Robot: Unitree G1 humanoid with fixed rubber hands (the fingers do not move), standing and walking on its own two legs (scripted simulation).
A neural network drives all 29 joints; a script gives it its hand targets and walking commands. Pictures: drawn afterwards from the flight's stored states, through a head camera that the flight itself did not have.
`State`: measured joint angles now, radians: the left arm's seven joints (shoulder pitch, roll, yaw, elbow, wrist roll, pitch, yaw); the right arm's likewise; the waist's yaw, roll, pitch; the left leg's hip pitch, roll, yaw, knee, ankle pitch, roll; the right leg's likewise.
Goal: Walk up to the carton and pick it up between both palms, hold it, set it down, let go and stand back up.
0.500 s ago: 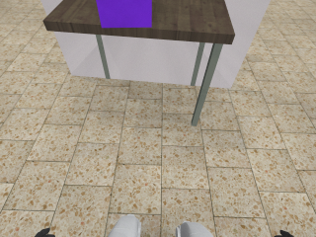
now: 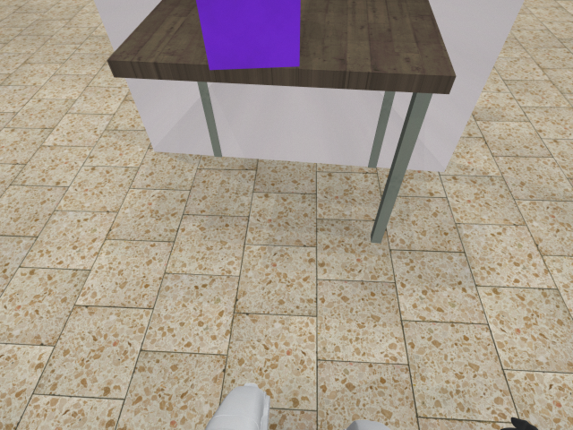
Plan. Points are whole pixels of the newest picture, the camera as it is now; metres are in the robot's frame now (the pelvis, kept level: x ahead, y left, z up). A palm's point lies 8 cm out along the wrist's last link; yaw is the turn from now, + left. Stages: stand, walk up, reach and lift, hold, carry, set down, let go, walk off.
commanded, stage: walk up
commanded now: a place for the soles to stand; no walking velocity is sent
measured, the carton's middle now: out of the picture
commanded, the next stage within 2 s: none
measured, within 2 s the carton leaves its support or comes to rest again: neither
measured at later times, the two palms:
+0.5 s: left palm (9, 339) +0.25 +0.47 -0.07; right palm (424, 343) +0.24 -0.17 -0.01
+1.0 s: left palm (3, 296) +0.34 +0.54 -0.10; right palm (339, 241) +0.44 -0.07 -0.05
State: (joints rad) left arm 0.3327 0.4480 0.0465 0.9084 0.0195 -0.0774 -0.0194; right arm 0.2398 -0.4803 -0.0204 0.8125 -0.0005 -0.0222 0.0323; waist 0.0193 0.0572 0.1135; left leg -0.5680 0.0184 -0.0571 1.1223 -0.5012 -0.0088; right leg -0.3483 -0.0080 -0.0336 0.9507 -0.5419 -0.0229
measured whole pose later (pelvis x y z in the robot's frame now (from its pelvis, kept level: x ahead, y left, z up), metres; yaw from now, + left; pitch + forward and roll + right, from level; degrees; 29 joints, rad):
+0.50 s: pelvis +0.16 +0.15 +0.05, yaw +0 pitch -7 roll -4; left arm 0.17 0.45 0.05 0.93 0.01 -0.06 -0.02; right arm 0.28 -0.40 -0.02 0.81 0.00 -0.06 0.03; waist 0.02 -0.04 0.14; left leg -0.10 -0.08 0.08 0.57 -0.37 0.09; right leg -0.48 -0.05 0.00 1.18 -0.20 -0.02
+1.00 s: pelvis +0.32 +0.23 +0.02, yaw +4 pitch -5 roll -5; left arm 0.28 0.40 0.05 0.91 0.01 -0.04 0.02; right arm 0.23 -0.38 -0.02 0.81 0.00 -0.06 0.03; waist 0.02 0.02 0.14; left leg -0.52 -0.01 -0.12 1.08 -0.52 0.00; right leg -0.32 -0.06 -0.06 0.70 -0.30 -0.01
